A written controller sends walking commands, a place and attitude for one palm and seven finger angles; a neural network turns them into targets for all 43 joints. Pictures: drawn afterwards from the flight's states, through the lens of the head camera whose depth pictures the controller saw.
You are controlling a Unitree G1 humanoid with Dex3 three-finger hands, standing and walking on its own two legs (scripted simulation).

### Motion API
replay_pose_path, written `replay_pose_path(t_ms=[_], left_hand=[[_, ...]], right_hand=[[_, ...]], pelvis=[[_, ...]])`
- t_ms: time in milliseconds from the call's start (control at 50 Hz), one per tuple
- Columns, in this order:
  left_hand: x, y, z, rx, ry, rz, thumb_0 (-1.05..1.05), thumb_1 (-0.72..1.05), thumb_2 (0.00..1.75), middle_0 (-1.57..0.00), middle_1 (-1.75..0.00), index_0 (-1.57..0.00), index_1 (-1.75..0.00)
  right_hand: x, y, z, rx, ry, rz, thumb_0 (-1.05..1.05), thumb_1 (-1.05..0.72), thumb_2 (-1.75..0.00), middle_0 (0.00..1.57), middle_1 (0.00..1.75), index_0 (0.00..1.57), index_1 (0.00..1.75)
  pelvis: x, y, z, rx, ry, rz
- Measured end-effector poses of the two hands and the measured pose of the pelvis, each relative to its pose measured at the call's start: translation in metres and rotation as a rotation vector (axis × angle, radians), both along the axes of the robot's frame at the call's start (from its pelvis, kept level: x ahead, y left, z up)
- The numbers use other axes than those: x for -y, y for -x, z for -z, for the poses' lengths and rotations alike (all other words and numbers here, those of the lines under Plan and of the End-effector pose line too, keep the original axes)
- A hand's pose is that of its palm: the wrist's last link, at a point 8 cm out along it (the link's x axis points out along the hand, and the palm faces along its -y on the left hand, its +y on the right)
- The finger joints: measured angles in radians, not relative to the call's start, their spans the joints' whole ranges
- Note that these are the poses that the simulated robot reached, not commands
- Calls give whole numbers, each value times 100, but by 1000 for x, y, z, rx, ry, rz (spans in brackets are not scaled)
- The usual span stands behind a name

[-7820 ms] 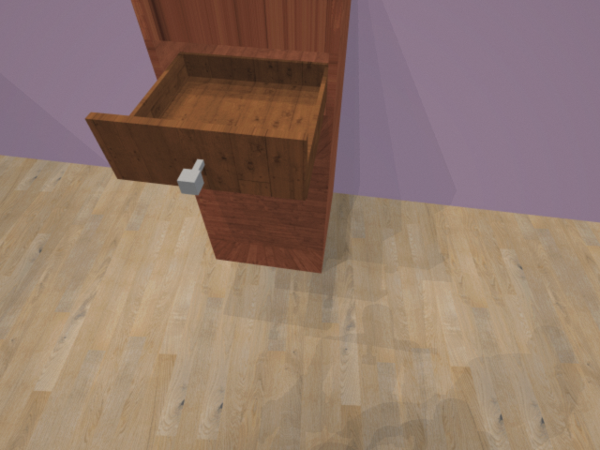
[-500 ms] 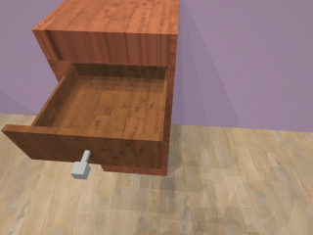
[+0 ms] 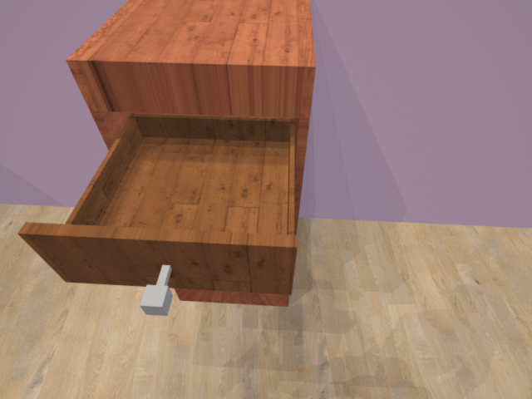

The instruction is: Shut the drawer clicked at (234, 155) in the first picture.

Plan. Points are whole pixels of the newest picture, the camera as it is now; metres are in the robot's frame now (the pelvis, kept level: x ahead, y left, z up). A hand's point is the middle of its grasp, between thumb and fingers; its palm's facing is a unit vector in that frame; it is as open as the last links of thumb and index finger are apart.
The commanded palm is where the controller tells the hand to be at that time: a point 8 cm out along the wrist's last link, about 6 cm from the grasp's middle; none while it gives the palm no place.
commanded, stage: come to a stop and stand still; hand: left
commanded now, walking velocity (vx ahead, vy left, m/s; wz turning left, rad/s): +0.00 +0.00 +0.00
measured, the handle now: (160, 289) +0.26 +0.17 +0.04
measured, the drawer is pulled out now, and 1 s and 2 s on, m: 0.30 0.30 0.30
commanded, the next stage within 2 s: look again from close up in 0.12 s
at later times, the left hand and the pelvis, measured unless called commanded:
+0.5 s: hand out of the picture -0.01 +0.16 -0.17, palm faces +0.03 -0.98 -0.19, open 7.3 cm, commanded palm none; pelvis +0.00 -0.01 +0.00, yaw +0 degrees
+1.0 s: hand (156, 391) +0.14 +0.17 -0.04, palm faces +0.25 -0.95 -0.16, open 7.0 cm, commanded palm +0.08 +0.19 -0.04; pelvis -0.02 -0.02 -0.01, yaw +3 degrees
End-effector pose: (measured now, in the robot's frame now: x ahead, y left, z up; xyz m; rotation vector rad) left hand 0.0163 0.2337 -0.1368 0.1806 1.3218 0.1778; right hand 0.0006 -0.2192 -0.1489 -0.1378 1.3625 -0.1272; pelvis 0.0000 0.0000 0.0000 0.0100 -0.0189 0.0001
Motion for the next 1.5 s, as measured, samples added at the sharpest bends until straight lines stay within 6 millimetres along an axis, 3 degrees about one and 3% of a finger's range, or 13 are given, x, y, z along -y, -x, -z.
replay_pose_path(t_ms=[520, 840, 880, 940, 1000, 1060, 1100, 1160, 1280, 1380, 1500], left_hand=[[27, 30, 5, -84, 46, -27, 0, 91, 90, -20, -30, -20, -30], [41, 32, 4, -66, 41, -25, 0, 91, 90, -20, -30, -20, -30], [30, 12, -13, 65, 6, -91, 3, 95, 90, -21, -30, -21, -30], [17, -42, -67, 455, -68, -102, 4, 97, 90, -22, -32, -22, -32], [21, -97, -119, 832, -53, -50, 4, 96, 90, -25, -35, -24, -35], [36, -126, -148, 1128, 44, 25, 3, 95, 90, -29, -40, -28, -40], [36, -122, -136, 1177, 89, 20, 1, 94, 90, -32, -43, -25, -42], [41, -100, -122, 1228, 138, 131, 1, 93, 90, -37, -49, -27, -47], [43, -62, -129, 1293, 135, 152, 1, 91, 90, -50, -62, -44, -60], [37, -69, -143, 1313, 106, 150, 2, 90, 90, -60, -72, -57, -72], [36, -89, -160, 1269, 144, 220, 2, 90, 90, -71, -85, -70, -85]], right_hand=[[9, 0, -2, -23, 3, 8, 0, -91, -90, 20, 30, 20, 29], [16, 10, 0, -42, -10, 14, 0, -92, -90, 20, 30, 20, 29], [23, 2, -5, 47, 18, 11, 1, -92, -90, 20, 30, 20, 29], [37, -26, -14, 273, 57, 12, 1, -93, -90, 20, 30, 20, 29], [51, -66, -24, 481, 88, -24, 1, -92, -90, 20, 30, 20, 29], [61, -107, -42, 671, 109, -57, 1, -92, -90, 20, 30, 20, 29], [66, -133, -55, 780, 116, -84, 1, -91, -90, 20, 30, 20, 29], [67, -165, -70, 903, 129, -149, 1, -91, -90, 20, 30, 20, 29], [45, -200, -74, 994, 107, -230, 1, -91, -90, 20, 30, 20, 29], [14, -193, -55, 933, 28, -248, 1, -91, -90, 20, 30, 20, 29], [-5, -159, -35, 818, -44, -173, 1, -90, -90, 20, 30, 21, 30]], pelvis=[[10, -1, -2, 0, -2, 3], [22, 3, -2, -3, 2, -2], [23, 5, -1, -2, 3, -2], [22, 8, 2, -9, -1, -30], [22, 16, 9, -38, 2, -54], [24, 25, 20, -90, -3, -40], [27, 29, 30, -121, -6, -30], [30, 34, 46, -155, -6, -25], [32, 40, 65, -159, 23, -57], [31, 43, 65, -158, 42, -77], [26, 39, 55, -146, 41, -64]])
